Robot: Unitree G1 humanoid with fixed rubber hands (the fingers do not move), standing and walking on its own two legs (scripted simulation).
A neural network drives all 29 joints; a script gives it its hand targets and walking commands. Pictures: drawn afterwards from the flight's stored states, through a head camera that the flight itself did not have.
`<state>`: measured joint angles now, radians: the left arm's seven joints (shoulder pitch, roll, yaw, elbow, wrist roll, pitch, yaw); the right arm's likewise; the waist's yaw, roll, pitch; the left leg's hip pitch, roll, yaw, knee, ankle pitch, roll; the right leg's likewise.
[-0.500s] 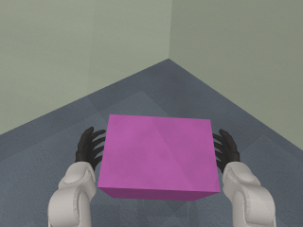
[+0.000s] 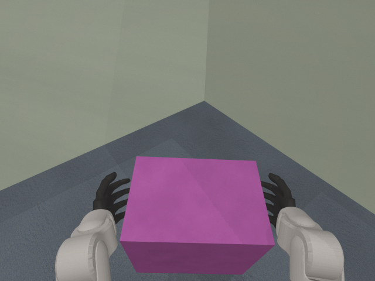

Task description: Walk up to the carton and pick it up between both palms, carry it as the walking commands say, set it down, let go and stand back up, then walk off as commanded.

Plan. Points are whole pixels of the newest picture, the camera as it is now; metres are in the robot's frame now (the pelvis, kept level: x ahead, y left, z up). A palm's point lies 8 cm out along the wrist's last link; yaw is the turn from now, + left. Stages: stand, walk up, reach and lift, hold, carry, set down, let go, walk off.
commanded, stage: carry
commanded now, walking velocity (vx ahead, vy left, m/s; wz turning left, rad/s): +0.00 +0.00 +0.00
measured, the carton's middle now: (193, 219) +0.26 +0.00 +0.03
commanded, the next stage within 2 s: hold in 1.42 s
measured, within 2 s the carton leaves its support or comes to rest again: neither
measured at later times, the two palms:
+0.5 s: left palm (96, 241) +0.18 +0.16 +0.11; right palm (297, 240) +0.18 -0.16 +0.10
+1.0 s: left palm (81, 255) +0.16 +0.18 +0.11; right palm (289, 254) +0.16 -0.15 +0.10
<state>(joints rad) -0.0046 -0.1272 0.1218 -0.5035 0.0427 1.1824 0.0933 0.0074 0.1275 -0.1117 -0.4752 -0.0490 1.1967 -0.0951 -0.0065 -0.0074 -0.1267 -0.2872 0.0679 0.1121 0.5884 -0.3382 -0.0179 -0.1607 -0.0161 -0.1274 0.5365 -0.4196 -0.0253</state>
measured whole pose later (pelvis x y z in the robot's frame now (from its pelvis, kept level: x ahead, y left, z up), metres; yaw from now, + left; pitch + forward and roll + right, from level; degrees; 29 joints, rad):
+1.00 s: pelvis -0.08 +0.01 +0.01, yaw +0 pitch +0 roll +0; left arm -0.08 -0.13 0.14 -0.49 0.04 1.23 0.09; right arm -0.02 0.13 -0.12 -0.50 -0.05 1.23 -0.10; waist 0.01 0.01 -0.05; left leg -0.31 0.05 0.12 0.48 -0.17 0.01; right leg -0.22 -0.04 -0.14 0.51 -0.29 -0.02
